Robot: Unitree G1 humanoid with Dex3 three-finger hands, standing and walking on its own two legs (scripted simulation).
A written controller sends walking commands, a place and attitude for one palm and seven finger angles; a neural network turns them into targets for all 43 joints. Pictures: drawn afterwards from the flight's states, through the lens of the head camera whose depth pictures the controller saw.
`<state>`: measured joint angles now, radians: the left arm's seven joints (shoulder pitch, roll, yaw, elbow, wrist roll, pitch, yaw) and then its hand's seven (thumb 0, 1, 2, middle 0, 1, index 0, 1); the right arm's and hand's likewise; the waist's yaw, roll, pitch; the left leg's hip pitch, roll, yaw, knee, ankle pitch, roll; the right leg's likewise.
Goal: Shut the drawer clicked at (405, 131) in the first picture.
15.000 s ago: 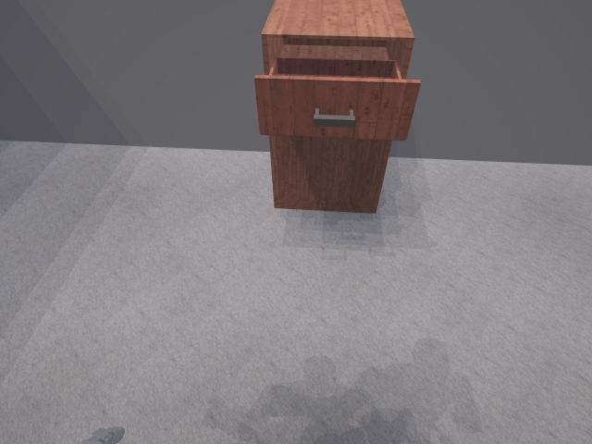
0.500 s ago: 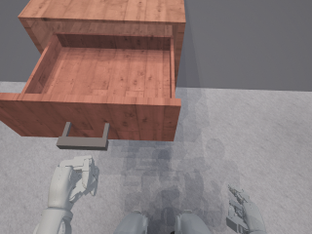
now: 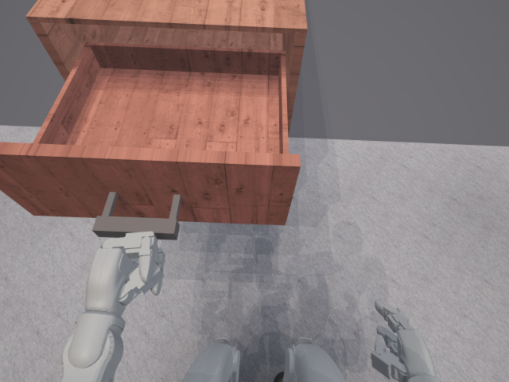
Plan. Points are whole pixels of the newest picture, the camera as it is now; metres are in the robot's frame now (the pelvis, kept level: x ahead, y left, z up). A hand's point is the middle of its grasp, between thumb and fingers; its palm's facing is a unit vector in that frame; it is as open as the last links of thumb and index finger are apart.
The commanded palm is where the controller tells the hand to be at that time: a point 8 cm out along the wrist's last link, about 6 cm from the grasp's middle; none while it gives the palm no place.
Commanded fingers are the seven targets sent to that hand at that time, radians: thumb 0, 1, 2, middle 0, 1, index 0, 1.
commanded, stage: push the drawer shut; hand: left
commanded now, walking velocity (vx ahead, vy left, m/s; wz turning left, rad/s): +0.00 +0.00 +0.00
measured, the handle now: (141, 214) +0.35 +0.19 +0.05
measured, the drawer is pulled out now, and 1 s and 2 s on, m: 0.30 0.19 0.06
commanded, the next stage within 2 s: none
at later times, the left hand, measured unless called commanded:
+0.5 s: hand (165, 238) +0.32 +0.15 +0.03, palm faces +0.00 -1.00 -0.04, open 3.1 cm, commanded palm +0.31 +0.20 +0.05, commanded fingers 0.00 0.90 0.90 -1.40 -1.60 -1.40 -1.60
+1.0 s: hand (171, 200) +0.38 +0.15 +0.03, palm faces +0.01 -1.00 -0.04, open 3.0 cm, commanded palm +0.37 +0.20 +0.05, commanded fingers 0.00 0.90 0.90 -1.40 -1.60 -1.40 -1.60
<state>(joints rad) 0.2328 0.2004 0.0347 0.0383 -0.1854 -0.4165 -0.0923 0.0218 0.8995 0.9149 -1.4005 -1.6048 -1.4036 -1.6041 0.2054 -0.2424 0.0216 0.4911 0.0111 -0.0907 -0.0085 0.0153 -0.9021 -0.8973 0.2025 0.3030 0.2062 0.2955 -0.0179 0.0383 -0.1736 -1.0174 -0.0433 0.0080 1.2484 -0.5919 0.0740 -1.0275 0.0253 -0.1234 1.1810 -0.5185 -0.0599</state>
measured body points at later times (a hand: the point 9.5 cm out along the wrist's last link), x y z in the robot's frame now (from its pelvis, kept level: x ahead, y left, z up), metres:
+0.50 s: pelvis -0.01 -0.01 +0.01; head +0.09 +0.00 +0.44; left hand +0.31 +0.21 +0.04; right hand +0.16 -0.25 -0.10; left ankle +0.00 +0.07 -0.63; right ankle +0.03 -0.09 -0.63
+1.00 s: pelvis -0.01 +0.00 +0.01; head +0.10 +0.00 +0.45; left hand +0.37 +0.21 +0.04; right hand +0.11 -0.26 -0.11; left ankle +0.00 +0.07 -0.63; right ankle +0.03 -0.09 -0.63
